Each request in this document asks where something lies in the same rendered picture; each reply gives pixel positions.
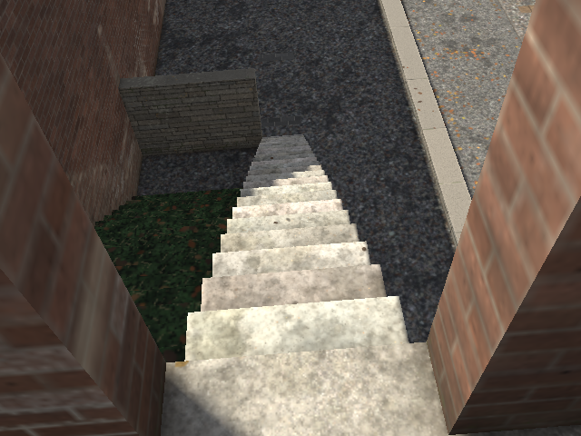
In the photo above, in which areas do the stairs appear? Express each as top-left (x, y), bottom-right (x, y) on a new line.
top-left (184, 134), bottom-right (409, 362)

